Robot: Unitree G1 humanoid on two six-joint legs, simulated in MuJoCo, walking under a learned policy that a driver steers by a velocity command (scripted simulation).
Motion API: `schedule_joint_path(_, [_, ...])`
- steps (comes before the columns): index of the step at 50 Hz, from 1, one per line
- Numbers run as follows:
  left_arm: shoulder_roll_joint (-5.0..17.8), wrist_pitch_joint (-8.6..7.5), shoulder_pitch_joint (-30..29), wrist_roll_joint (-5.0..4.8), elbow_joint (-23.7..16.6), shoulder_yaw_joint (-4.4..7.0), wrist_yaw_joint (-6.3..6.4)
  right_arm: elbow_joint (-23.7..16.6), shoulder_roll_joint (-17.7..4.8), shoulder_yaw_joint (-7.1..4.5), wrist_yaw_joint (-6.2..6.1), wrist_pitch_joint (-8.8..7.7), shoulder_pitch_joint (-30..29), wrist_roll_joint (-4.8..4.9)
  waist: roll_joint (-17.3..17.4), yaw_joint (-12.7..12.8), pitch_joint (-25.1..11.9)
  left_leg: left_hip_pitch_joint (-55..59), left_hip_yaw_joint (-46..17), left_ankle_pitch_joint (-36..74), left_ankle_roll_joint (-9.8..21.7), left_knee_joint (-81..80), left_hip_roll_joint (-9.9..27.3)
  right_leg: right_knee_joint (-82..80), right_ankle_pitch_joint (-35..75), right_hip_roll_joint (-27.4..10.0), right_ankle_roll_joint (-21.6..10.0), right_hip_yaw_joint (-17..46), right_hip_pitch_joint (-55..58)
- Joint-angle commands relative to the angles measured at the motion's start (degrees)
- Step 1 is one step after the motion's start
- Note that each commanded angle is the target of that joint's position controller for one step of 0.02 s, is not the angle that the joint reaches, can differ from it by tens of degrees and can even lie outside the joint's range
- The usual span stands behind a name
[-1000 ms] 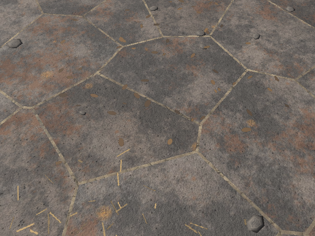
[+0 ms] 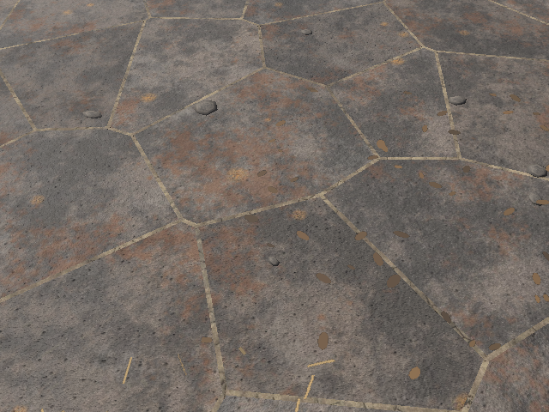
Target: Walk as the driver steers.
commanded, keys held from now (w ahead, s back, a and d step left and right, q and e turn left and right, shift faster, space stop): no key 0.78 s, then w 0.22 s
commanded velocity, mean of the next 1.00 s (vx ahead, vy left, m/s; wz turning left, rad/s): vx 0.04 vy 0.00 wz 0.01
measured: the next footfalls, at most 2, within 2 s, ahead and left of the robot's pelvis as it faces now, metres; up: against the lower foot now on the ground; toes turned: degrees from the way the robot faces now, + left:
left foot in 1.14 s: +0.23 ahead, +0.11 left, +0.00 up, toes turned +3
right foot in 1.66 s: +0.57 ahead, -0.05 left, +0.00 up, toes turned -11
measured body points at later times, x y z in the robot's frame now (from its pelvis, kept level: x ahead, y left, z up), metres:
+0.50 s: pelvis +0.03 -0.02 +0.00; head +0.03 -0.02 +0.45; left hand +0.02 +0.20 -0.16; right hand +0.03 -0.25 -0.16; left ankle +0.07 +0.07 -0.74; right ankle -0.02 -0.11 -0.74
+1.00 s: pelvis +0.07 -0.02 +0.00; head +0.07 -0.01 +0.45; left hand -0.01 +0.21 -0.16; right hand +0.08 -0.25 -0.16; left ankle +0.08 +0.08 -0.72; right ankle -0.02 -0.11 -0.74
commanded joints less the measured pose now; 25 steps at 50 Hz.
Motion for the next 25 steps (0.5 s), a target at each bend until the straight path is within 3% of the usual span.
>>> schedule_joint_path(1, [6.61,-2.07,-2.73,-0.31,-1.93,0.64,-0.03,-0.38,-5.07,-0.79,0.25,-1.21,0.78,-0.46,-9.67,-1.76,2.88,10.22,-6.68,0.51,-0.29,-1.80,6.00,-12.64,-6.46,-9.24,-2.32,10.30,-10.68])
schedule_joint_path(2, [6.40,-2.15,-1.54,-0.62,-1.32,0.61,0.05,0.31,-5.62,-0.81,0.27,-1.43,1.39,-0.39,-8.44,-1.46,2.56,9.83,-7.33,0.63,0.02,-1.99,6.76,-12.05,-5.02,-8.37,-2.23,9.48,-9.33])
schedule_joint_path(5, [5.26,-1.76,0.74,-0.61,0.36,0.38,0.11,2.94,-4.06,-0.25,-0.08,-1.61,2.44,0.03,-3.96,-0.58,3.45,6.55,-7.98,-0.58,0.13,-3.32,7.12,-9.77,-1.94,-7.47,-2.76,8.01,-5.15])
schedule_joint_path(8, [4.92,-1.54,1.95,-0.52,1.70,0.27,0.06,4.73,-3.41,0.12,-0.49,-1.61,2.64,0.06,-2.36,0.13,3.62,5.72,-8.38,-0.39,-0.08,-4.13,7.38,-8.55,0.10,-6.95,-2.98,7.24,-3.47])
schedule_joint_path(25, [2.55,-1.48,3.43,-0.63,6.98,-1.17,0.47,11.09,-1.85,1.06,-1.49,-1.34,5.32,0.19,-2.80,0.06,3.65,7.57,-8.12,3.78,0.09,-2.89,8.12,-7.32,5.97,-6.34,-2.78,6.13,-1.18])
Keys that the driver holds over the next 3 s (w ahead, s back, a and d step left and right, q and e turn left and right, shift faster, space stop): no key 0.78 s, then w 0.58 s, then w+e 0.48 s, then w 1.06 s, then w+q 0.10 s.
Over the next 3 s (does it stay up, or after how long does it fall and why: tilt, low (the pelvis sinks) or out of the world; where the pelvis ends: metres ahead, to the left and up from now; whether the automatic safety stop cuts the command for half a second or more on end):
stays up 1.13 -0.18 0.01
